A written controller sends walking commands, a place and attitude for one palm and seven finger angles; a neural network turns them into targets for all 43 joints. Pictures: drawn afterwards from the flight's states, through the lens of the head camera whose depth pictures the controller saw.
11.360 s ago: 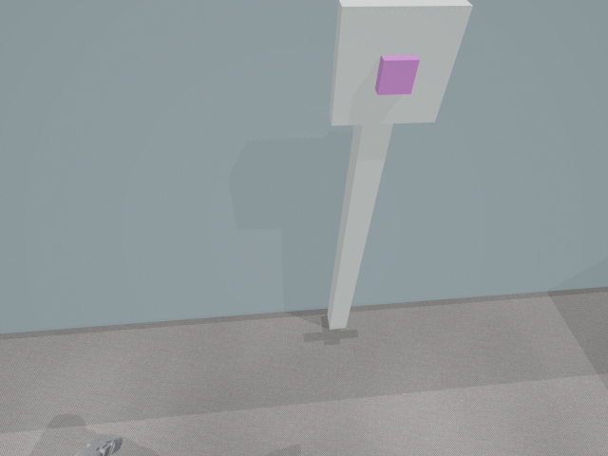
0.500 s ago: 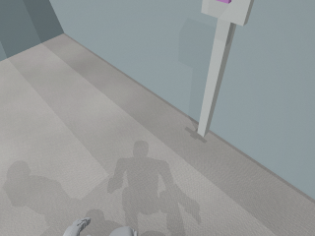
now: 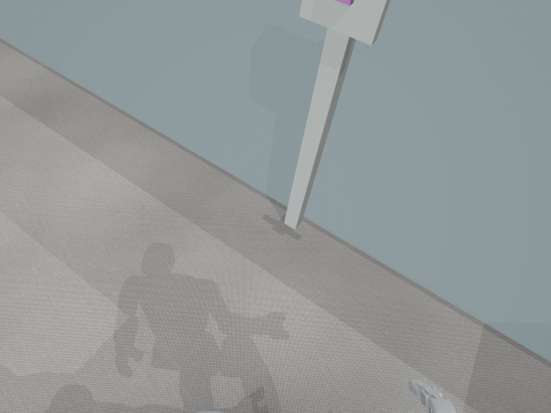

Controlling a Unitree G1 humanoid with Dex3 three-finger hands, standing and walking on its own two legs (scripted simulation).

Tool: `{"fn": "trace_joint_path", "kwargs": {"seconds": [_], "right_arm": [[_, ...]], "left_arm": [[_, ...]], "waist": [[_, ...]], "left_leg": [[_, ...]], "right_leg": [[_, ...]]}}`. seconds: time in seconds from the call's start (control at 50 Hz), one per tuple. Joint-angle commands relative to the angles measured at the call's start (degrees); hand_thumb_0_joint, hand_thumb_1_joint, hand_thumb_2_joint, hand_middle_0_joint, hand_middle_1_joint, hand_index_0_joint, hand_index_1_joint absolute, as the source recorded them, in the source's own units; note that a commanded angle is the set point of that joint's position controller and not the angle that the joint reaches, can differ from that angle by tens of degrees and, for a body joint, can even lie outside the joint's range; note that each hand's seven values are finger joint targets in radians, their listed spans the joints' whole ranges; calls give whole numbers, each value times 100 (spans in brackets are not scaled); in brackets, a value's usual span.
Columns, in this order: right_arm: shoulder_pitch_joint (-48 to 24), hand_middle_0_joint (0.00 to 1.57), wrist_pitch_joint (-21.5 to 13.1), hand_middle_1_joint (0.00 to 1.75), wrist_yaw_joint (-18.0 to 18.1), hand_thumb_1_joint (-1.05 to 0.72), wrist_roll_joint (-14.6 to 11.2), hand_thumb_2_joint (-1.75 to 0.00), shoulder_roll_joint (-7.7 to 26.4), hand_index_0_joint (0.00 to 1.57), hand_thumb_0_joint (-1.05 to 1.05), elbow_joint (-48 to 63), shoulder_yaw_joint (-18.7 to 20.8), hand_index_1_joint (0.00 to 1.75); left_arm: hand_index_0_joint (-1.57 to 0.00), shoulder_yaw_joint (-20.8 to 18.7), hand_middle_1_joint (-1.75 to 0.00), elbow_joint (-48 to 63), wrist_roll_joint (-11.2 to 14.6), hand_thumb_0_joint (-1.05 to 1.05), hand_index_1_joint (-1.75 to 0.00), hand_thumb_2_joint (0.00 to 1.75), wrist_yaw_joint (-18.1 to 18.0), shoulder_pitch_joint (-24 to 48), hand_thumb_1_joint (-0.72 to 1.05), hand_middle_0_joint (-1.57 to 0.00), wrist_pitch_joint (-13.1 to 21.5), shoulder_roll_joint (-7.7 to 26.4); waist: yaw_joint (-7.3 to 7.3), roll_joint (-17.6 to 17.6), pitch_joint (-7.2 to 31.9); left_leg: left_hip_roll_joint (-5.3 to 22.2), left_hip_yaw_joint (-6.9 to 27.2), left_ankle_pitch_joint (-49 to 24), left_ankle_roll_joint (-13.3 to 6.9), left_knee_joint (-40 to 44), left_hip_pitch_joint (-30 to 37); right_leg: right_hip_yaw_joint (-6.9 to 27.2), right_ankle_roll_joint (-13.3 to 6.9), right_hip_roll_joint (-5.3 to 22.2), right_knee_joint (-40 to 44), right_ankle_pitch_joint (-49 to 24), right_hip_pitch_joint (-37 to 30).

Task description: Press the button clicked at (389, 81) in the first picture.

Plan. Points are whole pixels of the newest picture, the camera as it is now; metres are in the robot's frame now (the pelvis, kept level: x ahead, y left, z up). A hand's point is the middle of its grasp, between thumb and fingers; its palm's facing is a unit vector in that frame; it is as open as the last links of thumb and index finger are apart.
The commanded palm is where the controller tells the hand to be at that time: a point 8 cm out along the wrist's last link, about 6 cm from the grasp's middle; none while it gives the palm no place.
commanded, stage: turn to face it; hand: left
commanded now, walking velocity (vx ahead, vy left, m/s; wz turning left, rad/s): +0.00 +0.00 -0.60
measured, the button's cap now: out of the picture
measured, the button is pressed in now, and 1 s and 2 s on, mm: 0 0 0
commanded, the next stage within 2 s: take the last steps up to it in 0.68 s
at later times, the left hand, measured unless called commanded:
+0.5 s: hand (189, 388) +0.16 +0.15 -0.15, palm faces -0.33 -0.92 -0.21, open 7.4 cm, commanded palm none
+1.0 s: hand out of the picture +0.10 +0.16 -0.18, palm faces -0.34 -0.92 -0.18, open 7.4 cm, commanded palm none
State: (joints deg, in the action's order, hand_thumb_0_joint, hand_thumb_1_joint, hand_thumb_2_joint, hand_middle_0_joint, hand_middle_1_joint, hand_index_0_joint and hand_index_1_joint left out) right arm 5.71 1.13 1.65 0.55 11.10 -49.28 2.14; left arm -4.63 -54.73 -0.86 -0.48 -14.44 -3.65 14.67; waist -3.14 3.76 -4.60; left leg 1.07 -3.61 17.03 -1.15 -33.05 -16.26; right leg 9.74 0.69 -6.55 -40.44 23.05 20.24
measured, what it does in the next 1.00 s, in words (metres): steps on the spot, turning right: right foot, then left foot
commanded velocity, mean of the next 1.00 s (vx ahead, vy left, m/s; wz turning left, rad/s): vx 0.07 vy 0.04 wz -0.30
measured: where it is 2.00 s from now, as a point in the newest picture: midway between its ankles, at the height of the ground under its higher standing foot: (283, 384)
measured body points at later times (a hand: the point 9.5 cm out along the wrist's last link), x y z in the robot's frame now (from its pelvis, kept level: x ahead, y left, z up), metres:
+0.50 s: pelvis -0.02 +0.00 +0.01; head +0.02 +0.00 +0.45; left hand +0.18 +0.20 -0.13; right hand -0.12 -0.24 -0.14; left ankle +0.00 +0.09 -0.73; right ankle -0.08 -0.12 -0.70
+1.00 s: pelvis +0.00 -0.01 +0.00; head +0.01 +0.01 +0.45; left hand +0.12 +0.20 -0.16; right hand -0.06 -0.25 -0.14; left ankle +0.04 +0.08 -0.73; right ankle -0.08 -0.11 -0.73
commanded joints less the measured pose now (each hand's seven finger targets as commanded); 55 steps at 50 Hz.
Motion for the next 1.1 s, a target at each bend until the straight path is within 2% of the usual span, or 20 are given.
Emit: {"fn": "trace_joint_path", "kwargs": {"seconds": [0.0,0.04,0.08,0.18,0.42,0.48,0.5,0.52,0.54,0.56,0.6,0.68,0.76,0.84,0.92,0.94,0.96,0.98,1.02,1.08], "right_arm": [[106,20,-99,30,85,-90,62,-90,1066,20,0,435,226,30],[51,20,-131,30,67,-90,77,-90,986,20,0,474,188,30],[387,20,-157,30,62,-90,65,-90,968,20,0,359,206,30],[1021,20,-194,30,64,-90,39,-90,968,20,0,107,272,30],[1444,20,-149,30,-44,-90,117,-90,1132,20,0,-331,415,30],[1420,20,-145,30,-64,-90,87,-90,1155,20,0,-412,400,30],[1498,20,-126,30,-91,-90,42,-90,1041,20,0,-403,378,30],[1551,20,-82,30,-125,-90,5,-90,603,20,0,-262,257,30],[1062,20,7,30,-95,-90,24,-90,483,20,0,-36,172,30],[1029,20,84,30,-72,-90,12,-90,546,20,0,-63,184,30],[1020,20,139,30,-76,-90,64,-90,562,20,0,-212,191,30],[1323,20,121,30,-81,-90,71,-90,563,20,0,-507,212,30],[1067,20,112,30,-58,-90,55,-90,495,20,0,-475,202,30],[884,20,-22,30,-122,-90,77,-90,397,20,0,-451,135,30],[1559,20,-211,30,-155,-90,74,-90,399,20,0,-693,116,30],[1937,20,-264,30,-134,-90,75,-90,567,20,0,-802,132,30],[2218,20,-270,30,-110,-90,125,-90,963,20,0,-862,221,30],[2450,20,-232,30,-98,-90,142,-90,1246,20,0,-848,275,30],[2025,20,-244,30,-50,-90,96,-90,805,20,0,-778,164,30],[1770,20,-359,30,-32,-90,88,-90,593,20,0,-720,67,30]], "left_arm": [[-20,-252,-30,450,-82,0,-30,90,89,-28,90,-20,79,673],[-20,-229,-30,435,-90,0,-30,90,172,-42,90,-20,54,537],[-20,-199,-30,455,-72,0,-30,90,183,-15,90,-20,38,424],[-20,-146,-30,563,-48,0,-30,90,184,278,90,-20,13,291],[-20,5,-30,739,-37,0,-30,90,153,952,90,-20,76,42],[-20,10,-30,615,-22,0,-30,90,101,507,90,-20,196,92],[-20,-21,-30,496,-46,0,-30,90,69,159,90,-20,275,339],[-20,-105,-30,404,-100,0,-30,90,-21,-95,90,-20,364,987],[-20,-136,-30,330,-9,0,-30,90,-87,-248,90,-20,348,1256],[-20,-80,-30,346,9,0,-30,90,-107,-143,90,-20,311,1118],[-20,-87,-30,388,-16,0,-30,90,-136,328,90,-20,340,882],[-20,23,-30,407,0,0,-30,90,-101,577,90,-20,383,581],[-20,4,-30,273,-21,0,-30,90,-96,287,90,-20,383,588],[-20,-2,-30,103,-71,0,-30,90,-92,93,90,-20,447,574],[-20,-10,-30,-57,-32,0,-30,90,-62,157,90,-20,473,503],[-20,21,-30,-20,-24,0,-30,90,-41,164,90,-20,444,322],[-20,77,-30,52,1,0,-30,90,-4,129,90,-20,420,-21],[-20,131,-30,200,-29,0,-30,90,-3,329,90,-20,444,-173],[-20,76,-30,93,-106,0,-30,90,21,568,90,-20,411,95],[-20,89,-30,-66,-138,0,-30,90,109,375,90,-20,449,-52]], "waist": [[174,-1446,348],[138,-1140,232],[233,-1151,374],[425,-1190,579],[660,-1542,595],[384,-1318,924],[236,-787,1091],[115,920,1128],[-19,1179,969],[35,645,834],[241,927,458],[459,518,300],[327,466,410],[174,403,386],[444,194,406],[584,-475,453],[680,-1818,322],[783,-2385,107],[654,-1856,-389],[439,-905,-400]], "left_leg": [[2057,1405,-1262,-489,1797,435],[1671,746,-1356,-345,1730,352],[1570,522,-1655,-357,1619,732],[1798,304,-2305,-491,1479,1482],[2238,-220,-2409,-648,1168,1130],[2103,-582,-2598,-291,449,996],[1875,-890,-2014,70,-215,549],[1235,-1109,433,431,-1264,-992],[792,-608,2049,577,-2145,-1600],[807,-150,1786,501,-2652,-1514],[758,65,1247,536,-2995,-1807],[656,39,507,649,-2780,-1392],[501,14,545,651,-2235,-1180],[387,-6,657,537,-1265,-817],[195,-178,-34,351,611,773],[416,200,197,199,1045,1380],[1382,1495,990,-234,1588,1716],[2191,2563,1715,-761,2357,1509],[1967,2477,2077,-876,2701,728],[1430,1459,637,-728,2523,738]], "right_leg": [[-351,268,516,-2880,410,1053],[-551,317,607,-3254,-38,1092],[-646,398,646,-3277,-210,1208],[-801,517,852,-2786,-167,1418],[-1438,230,927,-538,397,263],[-1499,52,844,1106,-726,-692],[-1232,-23,1107,1936,-1587,-1515],[360,-469,2397,2290,-2937,-2512],[1043,-1038,3099,2085,-4457,-2087],[539,-1235,2954,2053,-3841,-1680],[383,-1014,2452,2231,-3222,-1403],[-323,-841,1959,2126,-3618,-1079],[-79,-989,1936,2132,-3433,-1179],[445,-1106,2101,2523,-1327,-1129],[261,-792,1823,2135,146,-334],[-115,-577,1418,1508,482,210],[-858,-294,739,281,763,1097],[-1390,-142,481,-971,1097,1629],[-987,-189,967,-2344,481,1828],[-1116,-88,1129,-2642,-337,1739]]}}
